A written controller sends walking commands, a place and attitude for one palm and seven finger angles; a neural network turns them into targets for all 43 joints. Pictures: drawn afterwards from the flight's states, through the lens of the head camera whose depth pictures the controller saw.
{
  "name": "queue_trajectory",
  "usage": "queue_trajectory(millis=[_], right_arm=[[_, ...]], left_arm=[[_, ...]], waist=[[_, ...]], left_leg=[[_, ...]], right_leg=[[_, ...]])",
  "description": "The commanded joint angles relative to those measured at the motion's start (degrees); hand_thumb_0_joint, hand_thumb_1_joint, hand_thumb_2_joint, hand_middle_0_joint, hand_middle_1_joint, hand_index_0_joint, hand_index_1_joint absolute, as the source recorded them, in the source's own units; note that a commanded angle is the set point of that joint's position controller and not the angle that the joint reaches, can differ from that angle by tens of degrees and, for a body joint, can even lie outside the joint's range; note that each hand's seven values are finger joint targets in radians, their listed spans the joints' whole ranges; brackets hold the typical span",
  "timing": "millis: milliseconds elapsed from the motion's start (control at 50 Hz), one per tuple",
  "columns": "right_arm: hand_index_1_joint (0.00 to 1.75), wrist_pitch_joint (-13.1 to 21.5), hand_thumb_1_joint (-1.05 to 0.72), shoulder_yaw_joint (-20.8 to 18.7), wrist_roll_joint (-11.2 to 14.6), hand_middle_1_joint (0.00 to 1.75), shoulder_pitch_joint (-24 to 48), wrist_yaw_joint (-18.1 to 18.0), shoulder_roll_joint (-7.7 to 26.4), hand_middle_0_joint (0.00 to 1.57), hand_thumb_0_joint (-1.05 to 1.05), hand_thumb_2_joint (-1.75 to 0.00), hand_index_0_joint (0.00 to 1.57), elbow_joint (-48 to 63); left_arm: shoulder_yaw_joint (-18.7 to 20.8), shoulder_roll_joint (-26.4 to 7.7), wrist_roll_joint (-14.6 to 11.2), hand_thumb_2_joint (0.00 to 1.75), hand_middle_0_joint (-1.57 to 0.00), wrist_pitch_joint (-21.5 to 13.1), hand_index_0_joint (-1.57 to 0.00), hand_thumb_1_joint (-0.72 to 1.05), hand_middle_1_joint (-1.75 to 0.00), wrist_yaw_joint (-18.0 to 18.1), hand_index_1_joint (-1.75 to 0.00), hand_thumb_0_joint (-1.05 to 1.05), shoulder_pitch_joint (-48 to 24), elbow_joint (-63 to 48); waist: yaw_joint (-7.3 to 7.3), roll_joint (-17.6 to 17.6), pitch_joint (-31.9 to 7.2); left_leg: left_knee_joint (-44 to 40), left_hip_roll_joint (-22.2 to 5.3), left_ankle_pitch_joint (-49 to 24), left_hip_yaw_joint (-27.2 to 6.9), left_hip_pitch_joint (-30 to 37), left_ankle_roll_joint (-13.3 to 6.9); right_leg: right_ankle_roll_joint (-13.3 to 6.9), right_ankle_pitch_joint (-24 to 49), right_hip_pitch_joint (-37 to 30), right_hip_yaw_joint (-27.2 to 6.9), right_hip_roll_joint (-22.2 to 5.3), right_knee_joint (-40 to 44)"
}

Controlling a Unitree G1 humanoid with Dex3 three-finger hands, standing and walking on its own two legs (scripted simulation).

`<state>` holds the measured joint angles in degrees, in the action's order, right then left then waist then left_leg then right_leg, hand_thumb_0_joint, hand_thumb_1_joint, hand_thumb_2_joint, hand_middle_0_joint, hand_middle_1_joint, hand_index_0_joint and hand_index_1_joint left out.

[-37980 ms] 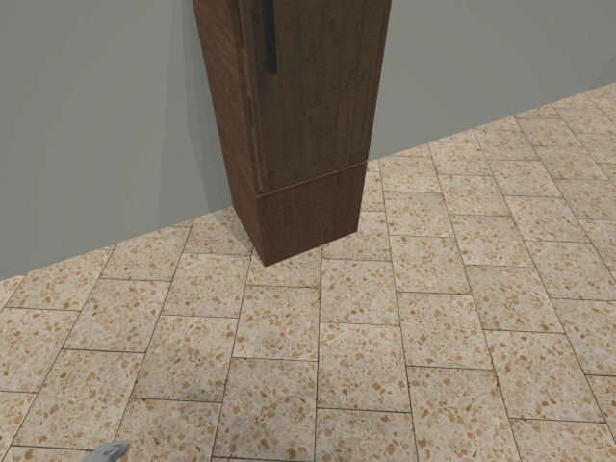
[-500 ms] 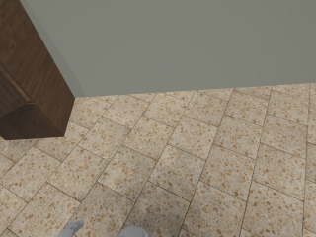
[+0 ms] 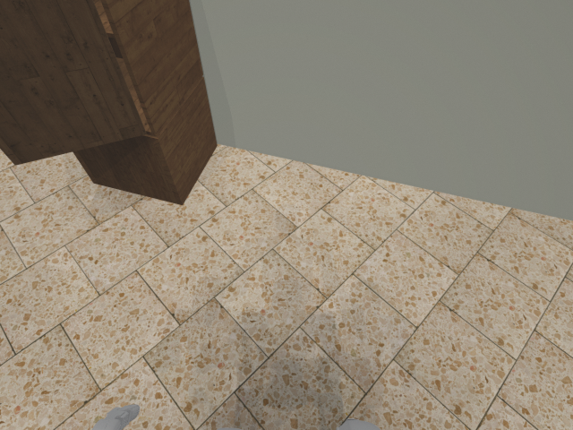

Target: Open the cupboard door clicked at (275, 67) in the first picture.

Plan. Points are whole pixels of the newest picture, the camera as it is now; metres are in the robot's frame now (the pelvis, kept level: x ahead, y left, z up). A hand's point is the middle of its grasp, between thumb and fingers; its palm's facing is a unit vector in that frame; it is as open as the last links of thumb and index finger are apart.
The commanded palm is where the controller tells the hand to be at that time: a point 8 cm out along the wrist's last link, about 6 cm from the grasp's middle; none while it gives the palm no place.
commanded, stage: turn to face it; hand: left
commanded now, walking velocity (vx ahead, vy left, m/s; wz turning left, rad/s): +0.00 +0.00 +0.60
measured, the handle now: out of the picture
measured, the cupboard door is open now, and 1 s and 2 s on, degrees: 38 38 38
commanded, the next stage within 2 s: take the last steps up to it in 0.58 s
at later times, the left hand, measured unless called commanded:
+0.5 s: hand out of the picture +0.02 +0.22 -0.18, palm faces +0.30 -0.92 -0.24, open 7.4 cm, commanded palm none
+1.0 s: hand out of the picture -0.01 +0.19 -0.17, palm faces +0.50 -0.85 -0.17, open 7.4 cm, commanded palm none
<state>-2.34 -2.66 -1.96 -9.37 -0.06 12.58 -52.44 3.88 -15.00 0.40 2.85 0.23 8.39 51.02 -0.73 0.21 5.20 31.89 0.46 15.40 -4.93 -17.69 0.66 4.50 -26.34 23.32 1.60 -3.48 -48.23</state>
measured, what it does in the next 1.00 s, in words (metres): steps on the spot, turning left: right foot, then left foot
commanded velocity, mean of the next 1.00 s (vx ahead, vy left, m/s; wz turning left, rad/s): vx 0.10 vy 0.05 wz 0.33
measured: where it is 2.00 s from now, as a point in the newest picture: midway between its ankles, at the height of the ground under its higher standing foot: (205, 381)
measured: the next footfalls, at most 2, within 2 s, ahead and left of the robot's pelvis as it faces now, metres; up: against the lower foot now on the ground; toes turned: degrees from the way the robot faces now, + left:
right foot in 0.06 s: +0.05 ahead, -0.15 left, +0.00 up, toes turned +0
left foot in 0.36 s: +0.03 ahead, +0.12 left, +0.00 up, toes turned +17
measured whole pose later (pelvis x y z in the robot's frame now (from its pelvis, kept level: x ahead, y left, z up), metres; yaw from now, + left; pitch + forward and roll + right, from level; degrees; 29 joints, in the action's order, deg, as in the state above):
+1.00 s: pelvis +0.08 +0.03 +0.00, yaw +26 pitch +2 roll +1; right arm -1.3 -2.6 -1.2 -8.4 2.2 12.4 -56.4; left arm 3.2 -10.9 1.4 -1.8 -0.7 18.4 58.6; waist 2.1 -3.5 3.9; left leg 32.4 -0.5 20.2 5.9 -17.8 1.6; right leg 4.3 -19.6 7.8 9.2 -9.1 -27.0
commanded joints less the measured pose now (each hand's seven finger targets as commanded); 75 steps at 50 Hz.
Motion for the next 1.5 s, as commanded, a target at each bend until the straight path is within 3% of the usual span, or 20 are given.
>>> queue_trajectory(millis=[0,40,140,220,280,300,340,360,580,640,720,880,960,1000,1080,1320,1380,1400,1440,1480], right_arm=[[0.30,0.55,-0.90,-3.79,1.04,0.30,4.10,-0.57,11.56,0.20,0.00,-0.90,0.20,4.91],[0.30,0.55,-0.90,-3.09,1.54,0.30,4.20,0.07,5.88,0.20,0.00,-0.90,0.20,6.85],[0.30,-0.90,-0.90,-2.98,0.94,0.30,2.92,1.64,5.92,0.20,0.00,-0.90,0.20,4.04],[0.30,0.07,-0.90,-1.66,1.52,0.30,6.68,1.96,3.31,0.20,0.00,-0.90,0.20,4.73],[0.30,0.81,-0.90,-1.58,1.36,0.30,1.58,1.65,4.31,0.20,0.00,-0.90,0.20,3.50],[0.30,1.20,-0.90,-2.11,1.25,0.30,-1.22,1.61,6.46,0.20,0.00,-0.90,0.20,2.82],[0.30,1.31,-0.90,-4.33,0.62,0.30,-7.17,0.07,16.03,0.20,0.00,-0.90,0.20,2.21],[0.30,1.12,-0.90,-4.19,0.27,0.30,-7.96,-0.45,15.74,0.20,0.00,-0.90,0.20,1.54],[0.30,1.35,-0.90,-2.24,0.84,0.30,1.59,-1.44,9.96,0.20,0.00,-0.90,0.20,1.75],[0.30,0.70,-0.90,-1.57,1.72,0.30,2.83,-0.46,5.04,0.20,0.00,-0.90,0.20,3.32],[0.30,-0.04,-0.90,-1.99,0.79,0.30,2.59,0.68,5.02,0.20,0.00,-0.90,0.20,0.54],[0.30,2.19,-0.90,-0.68,1.23,0.30,7.48,2.39,1.67,0.20,0.00,-0.90,0.20,1.92],[0.30,3.27,-0.90,-0.92,0.84,0.30,-3.26,1.69,3.97,0.20,0.00,-0.90,0.20,-1.49],[0.30,3.54,-0.90,-3.55,0.00,0.30,-15.54,0.22,13.44,0.20,0.00,-0.90,0.20,-3.68],[0.30,4.14,-0.90,-1.46,0.22,0.30,-10.09,-1.13,7.97,0.20,0.00,-0.90,0.20,-2.75],[0.30,5.46,-0.90,-0.17,0.19,0.30,-15.55,-0.78,5.42,0.20,0.00,-0.90,0.20,-8.13],[0.30,5.21,-0.90,0.19,0.48,0.30,-15.06,-0.81,5.34,0.20,0.00,-0.90,0.20,-9.06],[0.30,5.46,-0.90,0.17,1.07,0.30,-14.19,-0.52,4.99,0.20,0.00,-0.90,0.20,-8.90],[0.30,5.38,-0.90,-0.06,1.44,0.30,-15.03,-0.21,3.42,0.20,0.00,-0.90,0.20,-6.33],[0.30,4.48,-0.90,-0.71,0.92,0.30,-9.20,0.07,3.15,0.20,0.00,-0.90,0.20,-6.37]], left_arm=[[1.69,-5.49,0.33,0.90,-0.20,-2.32,-0.20,0.90,-0.30,0.51,-0.30,0.00,7.99,-2.42],[3.26,-13.93,1.43,0.90,-0.20,-3.05,-0.20,0.90,-0.30,1.37,-0.30,0.00,9.45,-2.88],[1.11,-6.48,1.09,0.90,-0.20,-3.12,-0.20,0.90,-0.30,1.65,-0.30,0.00,0.29,-5.07],[2.14,-9.27,1.46,0.90,-0.20,-3.37,-0.20,0.90,-0.30,1.46,-0.30,0.00,6.58,-2.65],[2.41,-10.03,0.78,0.90,-0.20,-3.22,-0.20,0.90,-0.30,0.99,-0.30,0.00,6.84,-1.64],[2.15,-9.00,0.39,0.90,-0.20,-2.99,-0.20,0.90,-0.30,0.76,-0.30,0.00,6.19,-1.81],[0.39,-2.98,-0.23,0.90,-0.20,-2.08,-0.20,0.90,-0.30,0.63,-0.30,0.00,3.12,-5.10],[0.57,-3.78,0.10,0.90,-0.20,-1.62,-0.20,0.90,-0.30,0.87,-0.30,0.00,1.09,-5.53],[0.43,-1.86,0.15,0.90,-0.20,-2.30,-0.20,0.90,-0.30,0.28,-0.30,0.00,9.05,1.47],[1.92,-11.25,1.11,0.90,-0.20,-3.67,-0.20,0.90,-0.30,1.10,-0.30,0.00,10.86,1.63],[1.16,-6.22,1.01,0.90,-0.20,-3.86,-0.20,0.90,-0.30,1.18,-0.30,0.00,5.68,0.59],[2.61,-8.13,1.43,0.90,-0.20,-5.71,-0.20,0.90,-0.30,0.23,-0.30,0.00,13.42,5.10],[2.65,-7.76,0.82,0.90,-0.20,-5.32,-0.20,0.90,-0.30,-0.38,-0.30,0.00,9.08,5.27],[1.08,-1.68,0.28,0.90,-0.20,-4.90,-0.20,0.90,-0.30,-1.16,-0.30,0.00,5.16,1.48],[0.92,-0.89,1.33,0.90,-0.20,-4.12,-0.20,0.90,-0.30,-1.22,-0.30,0.00,-0.50,1.69],[-0.38,0.74,1.04,0.90,-0.20,-4.17,-0.20,0.90,-0.30,-1.44,-0.30,0.00,-4.83,0.65],[0.43,-0.55,1.10,0.90,-0.20,-4.82,-0.20,0.90,-0.30,-1.24,-0.30,0.00,2.63,2.73],[1.33,-3.26,1.27,0.90,-0.20,-5.53,-0.20,0.90,-0.30,-0.94,-0.30,0.00,10.81,5.03],[3.50,-11.72,0.62,0.90,-0.20,-5.80,-0.20,0.90,-0.30,-0.18,-0.30,0.00,20.10,7.24],[2.23,-6.22,0.29,0.90,-0.20,-5.59,-0.20,0.90,-0.30,0.62,-0.30,0.00,10.92,4.78]], waist=[[3.39,5.41,-8.42],[4.76,-19.54,-7.19],[-0.51,-15.13,-2.72],[3.00,-11.01,-5.74],[0.68,-9.06,-8.83],[-0.93,-4.28,-10.45],[-4.12,17.17,-13.75],[-4.27,11.36,-13.36],[2.45,6.33,-9.70],[3.92,-16.33,-6.37],[1.72,-12.95,0.19],[5.19,-10.97,-5.47],[-0.86,-5.79,-7.18],[-6.00,19.22,-11.40],[-2.29,9.38,-0.61],[-0.74,4.19,-0.05],[3.37,0.53,-1.53],[7.09,-2.91,-5.08],[7.97,-16.59,-11.02],[4.66,-5.81,-1.18]], left_leg=[[-2.95,-7.02,-10.22,-10.31,-5.32,-4.89],[24.15,4.27,19.42,2.66,-18.08,1.71],[33.97,-2.49,11.72,4.15,-13.49,2.56],[13.82,-0.67,12.77,9.60,-7.86,2.55],[-1.98,0.71,1.23,10.92,2.75,1.58],[-7.61,-1.62,-6.65,7.71,10.15,0.64],[-10.12,-23.34,-41.19,-18.94,19.52,-13.20],[-8.77,-23.89,-38.45,-16.03,17.36,-15.28],[-4.09,-10.41,-21.63,-5.05,3.82,-6.46],[22.40,1.32,19.93,3.48,-9.57,0.83],[33.48,-2.14,11.53,2.55,-14.43,1.11],[7.73,-1.34,9.34,9.46,-9.91,1.52],[-8.38,1.25,-0.17,13.22,12.27,-0.26],[-14.99,-19.88,1.61,-16.38,28.05,-11.07],[-20.07,-17.09,2.09,-12.16,11.98,-12.69],[-18.83,-13.24,-19.45,0.08,14.14,-12.12],[-8.83,-10.16,-23.19,3.32,8.66,-9.13],[1.72,-6.70,-21.86,5.71,2.34,-6.80],[35.75,1.78,17.46,6.56,-16.73,-2.32],[38.92,-4.62,8.30,1.40,-18.81,-1.76]], right_leg=[[-0.67,12.09,-17.72,0.53,1.26,21.90],[-11.19,11.61,-20.40,-26.09,-24.74,36.46],[-10.18,25.03,-10.86,-3.71,-15.68,30.87],[-10.01,40.23,-19.15,-0.08,-16.49,24.27],[-6.41,38.48,-17.04,3.41,-15.29,16.85],[-3.85,32.59,-11.84,5.40,-13.85,10.69],[1.45,-13.11,7.22,5.02,-3.51,-9.91],[0.22,-11.64,6.56,0.42,-4.09,-14.51],[-0.87,12.32,-13.45,3.38,1.87,18.14],[-13.81,25.53,-15.74,-22.14,-23.39,33.63],[-11.34,16.45,-12.35,-12.32,-16.51,34.64],[-10.92,24.66,-24.64,-4.89,-18.00,31.53],[-6.05,21.49,-11.48,3.27,-13.74,20.50],[-1.25,-8.19,11.86,10.31,-1.91,-8.93],[-3.62,2.01,16.21,-0.26,-6.06,-21.13],[-3.63,11.31,4.58,4.68,-1.69,6.99],[-5.09,15.05,-11.21,6.20,0.91,15.45],[-6.70,15.43,-23.98,1.60,-1.67,19.15],[-17.83,7.00,-34.79,-34.72,-27.89,36.08],[-14.65,-5.03,-17.63,-26.13,-23.33,39.68]])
